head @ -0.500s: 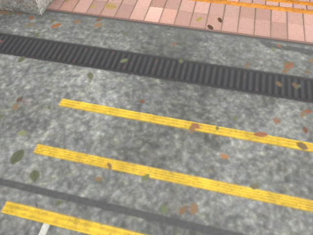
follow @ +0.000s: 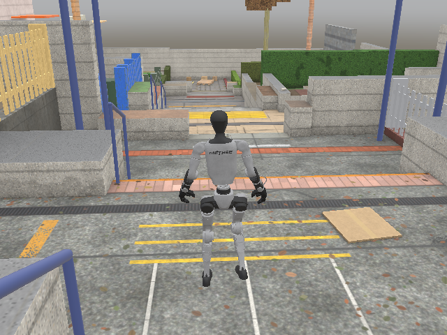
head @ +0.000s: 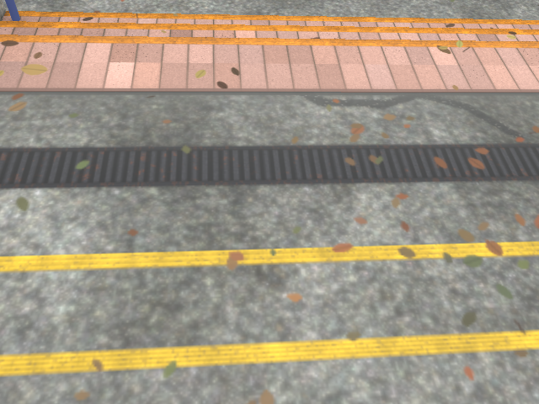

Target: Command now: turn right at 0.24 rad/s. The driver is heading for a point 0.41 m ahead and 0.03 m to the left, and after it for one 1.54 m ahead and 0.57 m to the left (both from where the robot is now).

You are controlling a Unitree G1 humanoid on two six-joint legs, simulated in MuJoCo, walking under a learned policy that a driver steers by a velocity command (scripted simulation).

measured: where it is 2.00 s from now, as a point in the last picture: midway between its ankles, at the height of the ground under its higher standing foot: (211, 271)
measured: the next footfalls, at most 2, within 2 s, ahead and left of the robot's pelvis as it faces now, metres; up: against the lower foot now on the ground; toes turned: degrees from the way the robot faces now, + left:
right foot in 0.16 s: +0.02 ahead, -0.14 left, +0.00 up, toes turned +2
left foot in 0.54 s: +0.11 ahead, +0.11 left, +0.00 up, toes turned -1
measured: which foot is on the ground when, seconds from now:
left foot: down 0.00-0.26, up 0.28-0.52, down 0.54-1.00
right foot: up 0.00-0.14, down 0.16-0.54, up 0.56-1.00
